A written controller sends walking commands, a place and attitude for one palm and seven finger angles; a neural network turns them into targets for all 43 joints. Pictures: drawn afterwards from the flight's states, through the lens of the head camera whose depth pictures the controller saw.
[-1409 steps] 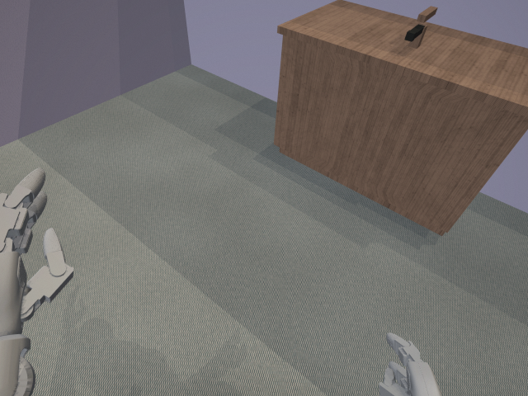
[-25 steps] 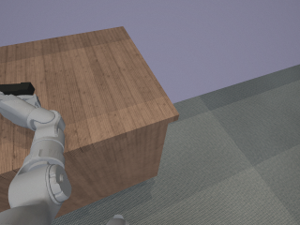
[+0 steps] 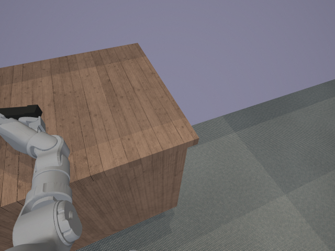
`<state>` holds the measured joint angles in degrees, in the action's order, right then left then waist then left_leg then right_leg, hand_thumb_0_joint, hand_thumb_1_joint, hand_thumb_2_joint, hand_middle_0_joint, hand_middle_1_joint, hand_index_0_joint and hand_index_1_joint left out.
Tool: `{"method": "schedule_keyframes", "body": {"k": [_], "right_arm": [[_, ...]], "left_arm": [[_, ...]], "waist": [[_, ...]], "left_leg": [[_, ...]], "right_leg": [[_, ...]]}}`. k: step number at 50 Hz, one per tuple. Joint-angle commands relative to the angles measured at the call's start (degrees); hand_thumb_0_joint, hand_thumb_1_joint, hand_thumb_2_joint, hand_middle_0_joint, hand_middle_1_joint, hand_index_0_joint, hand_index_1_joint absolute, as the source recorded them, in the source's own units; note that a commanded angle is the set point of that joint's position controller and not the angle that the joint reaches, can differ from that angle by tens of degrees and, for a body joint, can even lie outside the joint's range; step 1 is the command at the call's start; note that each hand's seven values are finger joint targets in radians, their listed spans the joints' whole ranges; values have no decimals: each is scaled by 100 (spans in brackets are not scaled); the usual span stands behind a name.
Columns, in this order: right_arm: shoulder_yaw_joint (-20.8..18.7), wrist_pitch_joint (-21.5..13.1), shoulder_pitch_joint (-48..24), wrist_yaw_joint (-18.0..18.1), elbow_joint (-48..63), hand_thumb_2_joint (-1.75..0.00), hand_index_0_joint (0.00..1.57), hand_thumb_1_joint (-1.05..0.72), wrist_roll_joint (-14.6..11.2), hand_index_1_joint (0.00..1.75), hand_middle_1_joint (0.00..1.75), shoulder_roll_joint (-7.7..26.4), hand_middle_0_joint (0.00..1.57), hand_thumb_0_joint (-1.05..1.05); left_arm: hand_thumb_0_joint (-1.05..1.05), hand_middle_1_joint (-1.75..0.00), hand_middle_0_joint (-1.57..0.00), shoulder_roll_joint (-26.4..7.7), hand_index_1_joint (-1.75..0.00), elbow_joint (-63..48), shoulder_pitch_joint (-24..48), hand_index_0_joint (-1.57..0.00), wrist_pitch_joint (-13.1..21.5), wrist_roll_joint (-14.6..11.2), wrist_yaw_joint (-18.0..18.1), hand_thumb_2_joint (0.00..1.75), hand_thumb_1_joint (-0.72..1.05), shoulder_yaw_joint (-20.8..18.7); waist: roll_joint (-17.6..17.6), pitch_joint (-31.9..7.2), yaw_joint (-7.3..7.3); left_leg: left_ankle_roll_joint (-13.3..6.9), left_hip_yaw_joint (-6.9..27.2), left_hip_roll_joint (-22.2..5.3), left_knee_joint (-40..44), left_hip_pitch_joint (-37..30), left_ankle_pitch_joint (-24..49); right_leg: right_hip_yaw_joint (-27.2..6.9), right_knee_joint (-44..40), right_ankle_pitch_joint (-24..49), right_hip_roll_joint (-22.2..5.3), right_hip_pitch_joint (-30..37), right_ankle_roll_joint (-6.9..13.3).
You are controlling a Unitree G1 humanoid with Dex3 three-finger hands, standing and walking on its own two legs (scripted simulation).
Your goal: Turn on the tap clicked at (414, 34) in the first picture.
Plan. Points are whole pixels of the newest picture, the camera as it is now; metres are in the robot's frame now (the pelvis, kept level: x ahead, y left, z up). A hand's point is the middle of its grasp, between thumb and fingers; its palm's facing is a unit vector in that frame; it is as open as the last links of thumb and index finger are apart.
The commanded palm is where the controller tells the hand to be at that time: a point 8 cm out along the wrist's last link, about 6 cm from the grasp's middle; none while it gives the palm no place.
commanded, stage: lift the hand up off the lever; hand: left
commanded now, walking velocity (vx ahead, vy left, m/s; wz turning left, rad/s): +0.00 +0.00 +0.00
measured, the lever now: (33, 112) +0.45 +0.33 +0.09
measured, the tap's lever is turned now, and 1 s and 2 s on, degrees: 75 75 75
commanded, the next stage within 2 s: draw the hand back beside the body in 1.72 s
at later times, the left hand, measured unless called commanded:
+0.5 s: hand (35, 118) +0.41 +0.30 +0.11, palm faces +0.86 -0.50 -0.06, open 7.8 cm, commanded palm +0.37 +0.31 +0.13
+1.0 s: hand (27, 105) +0.41 +0.30 +0.15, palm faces +0.85 -0.52 -0.05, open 7.8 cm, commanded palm +0.36 +0.31 +0.15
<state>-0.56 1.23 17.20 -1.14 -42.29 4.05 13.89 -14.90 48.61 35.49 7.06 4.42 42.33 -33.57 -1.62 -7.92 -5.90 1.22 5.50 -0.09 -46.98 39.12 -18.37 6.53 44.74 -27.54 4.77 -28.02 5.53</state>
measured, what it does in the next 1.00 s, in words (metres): stands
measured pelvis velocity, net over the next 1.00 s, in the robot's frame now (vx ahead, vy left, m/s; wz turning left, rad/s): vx -0.01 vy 0.02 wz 0.00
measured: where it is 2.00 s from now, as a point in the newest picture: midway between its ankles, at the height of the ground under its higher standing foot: outside the picture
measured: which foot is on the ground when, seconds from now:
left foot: down 0.00-1.00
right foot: down 0.00-1.00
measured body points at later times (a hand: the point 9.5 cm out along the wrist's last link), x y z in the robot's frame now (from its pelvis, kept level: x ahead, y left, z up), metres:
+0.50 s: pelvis -0.01 +0.03 +0.01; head +0.01 +0.03 +0.46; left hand +0.36 +0.32 +0.11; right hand +0.08 -0.22 -0.11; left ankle +0.05 +0.14 -0.70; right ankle -0.05 -0.05 -0.70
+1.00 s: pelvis -0.01 +0.02 +0.01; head +0.00 +0.02 +0.46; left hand +0.36 +0.32 +0.16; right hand +0.07 -0.23 -0.11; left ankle +0.05 +0.14 -0.70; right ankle -0.05 -0.05 -0.70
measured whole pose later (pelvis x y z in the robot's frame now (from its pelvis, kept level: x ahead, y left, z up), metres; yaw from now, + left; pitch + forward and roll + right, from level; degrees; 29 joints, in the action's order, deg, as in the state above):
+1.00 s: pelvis -0.01 +0.02 +0.01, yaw +0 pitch +6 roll -2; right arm -0.6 -1.2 15.7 -0.8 -44.6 3.5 13.3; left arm -12.4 38.9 36.4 -2.2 3.7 43.8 -26.8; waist -2.4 -6.4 -3.9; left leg 0.1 4.4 0.8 -42.4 32.9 -15.9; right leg 5.4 40.0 -24.8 3.7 -21.9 3.8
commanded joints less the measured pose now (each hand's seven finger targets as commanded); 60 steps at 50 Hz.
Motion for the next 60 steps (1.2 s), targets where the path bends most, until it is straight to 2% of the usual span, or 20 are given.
{"method": "schedule_keyframes", "body": {"k": [1,7,11,16,19,22,25,27,31,32,35,36,40,44,49,50,53,55,56,60], "right_arm": [[-274,-181,-20,92,515,-90,20,-90,-62,30,30,797,20,0],[-308,-215,-105,86,565,-90,20,-90,-70,30,30,780,20,0],[-300,-271,-229,74,527,-90,20,-90,-82,30,30,764,20,0],[-286,-372,-320,81,477,-90,20,-90,-63,30,30,759,20,0],[-280,-353,-299,98,438,-90,20,-90,-66,30,30,786,20,0],[-271,-372,-317,108,434,-90,20,-90,-60,30,30,778,20,0],[-262,-382,-313,108,439,-90,20,-90,-48,30,30,759,20,0],[-244,-395,-317,94,397,-90,20,-90,-35,30,30,744,20,0],[-276,-411,-314,81,430,-90,20,-90,-18,30,30,749,20,0],[-263,-431,-337,63,447,-90,20,-90,-23,30,30,727,20,0],[-254,-488,-346,54,421,-90,20,-90,-14,30,30,742,20,0],[-263,-488,-369,60,418,-90,20,-90,-13,30,30,743,20,0],[-293,-598,-384,23,441,-90,20,-90,-10,30,30,718,20,0],[-288,-597,-437,44,425,-90,20,-90,-39,30,30,735,20,0],[-242,-412,-500,169,475,-90,20,-90,-160,30,30,779,20,0],[-231,-380,-515,178,516,-90,20,-90,-186,30,30,775,20,0],[-187,-293,-548,187,530,-90,20,-90,-238,30,30,767,20,0],[-183,-265,-565,168,565,-90,20,-90,-241,30,30,758,20,0],[-205,-250,-579,158,567,-90,20,-90,-228,30,30,755,20,0],[-217,-229,-599,136,619,-90,20,-90,-231,30,30,730,20,0]], "left_arm": [[0,-15,-15,-2027,-15,-2043,2881,-15,543,384,-52,90,90,370],[0,-15,-15,-1924,-15,-2511,2608,-15,383,348,-16,90,90,383],[0,-15,-15,-1684,-15,-2675,2761,-15,298,368,25,90,90,592],[0,-15,-15,-1508,-15,-2711,3103,-15,247,363,109,90,90,749],[0,-15,-15,-1472,-15,-2143,2853,-15,38,281,126,90,90,695],[0,-15,-15,-1501,-15,-2339,3298,-15,5,377,152,90,90,771],[0,-15,-15,-1616,-15,-2257,3171,-15,-27,380,217,90,90,643],[0,-15,-15,-1496,-15,-2235,3387,-15,-13,394,225,90,90,754],[0,-15,-15,-1695,-15,-2476,3324,-15,42,439,260,90,90,583],[0,-15,-15,-1557,-15,-2557,3375,-15,46,463,249,90,90,746],[0,-15,-15,-1514,-15,-2490,3460,-15,-4,471,257,90,90,809],[0,-15,-15,-1616,-15,-2647,3534,-15,18,474,264,90,90,724],[0,-15,-15,-1311,-15,-3055,3372,-15,48,417,286,90,90,944],[0,-15,-15,-1302,-15,-2910,3215,-15,-117,393,233,90,90,965],[0,-15,-15,-1181,-15,-2107,2714,-15,-761,95,16,90,90,949],[0,-15,-15,-1022,-15,-2007,2549,-15,-885,3,-26,90,90,1016],[0,-15,-15,-1020,-15,-1815,2505,-15,-1059,-101,-43,90,90,959],[0,-15,-15,-959,-15,-1863,2500,-15,-1083,-124,-2,90,90,975],[0,-15,-15,-1038,-15,-2019,2439,-15,-1053,-108,33,90,90,863],[0,-15,-15,-1111,-15,-2381,2406,-15,-1001,-63,108,90,90,825]], "waist": [[-510,-1737,42],[-565,-1937,170],[-778,-1646,125],[-735,-1592,91],[-398,-1541,123],[-535,-1703,103],[-482,-1725,158],[-532,-1635,105],[-652,-1859,178],[-823,-1871,176],[-687,-1669,129],[-828,-1708,146],[-952,-2054,199],[-686,-1741,189],[-75,-1170,226],[21,-1129,254],[92,-914,281],[153,-922,293],[1,-1049,356],[187,-1280,354]], "left_leg": [[-456,-218,168,235,-1631,1399],[-423,-228,145,304,-1964,1728],[-389,-148,100,428,-2148,1669],[-353,-56,79,539,-2282,1446],[-346,-74,97,592,-2075,1242],[-331,-47,82,650,-2280,1267],[-332,-69,90,634,-2192,1291],[-325,-29,76,672,-2244,1238],[-299,-7,64,654,-2375,1399],[-274,12,54,684,-2451,1400],[-302,-4,55,700,-2355,1237],[-284,30,44,723,-2432,1245],[-230,43,34,713,-2785,1531],[-272,-32,60,761,-2533,1434],[-362,-196,149,949,-2012,1048],[-369,-220,171,994,-1973,1023],[-385,-202,181,1082,-1966,967],[-394,-228,187,1065,-1975,1033],[-384,-224,190,1065,-2086,1144],[-394,-273,181,982,-2116,1397]], "right_leg": [[-616,-823,3259,-475,407,-602],[-537,-806,3355,-431,505,-548],[-413,-869,2665,-348,190,-423],[-350,-929,2140,-306,-28,-385],[-350,-986,2002,-289,72,-401],[-334,-994,1900,-300,24,-387],[-351,-1017,1947,-286,141,-385],[-331,-1028,1837,-295,19,-389],[-321,-992,1898,-279,122,-358],[-313,-978,1836,-271,45,-346],[-319,-1051,1736,-258,-2,-357],[-309,-1034,1689,-262,-15,-340],[-288,-1005,1804,-218,16,-324],[-315,-1086,1900,-250,171,-347],[-411,-1396,1972,-321,588,-432],[-421,-1455,1997,-328,669,-454],[-419,-1560,1933,-356,688,-468],[-442,-1588,2144,-400,752,-504],[-425,-1550,2211,-386,798,-481],[-470,-1484,2821,-453,1006,-558]]}}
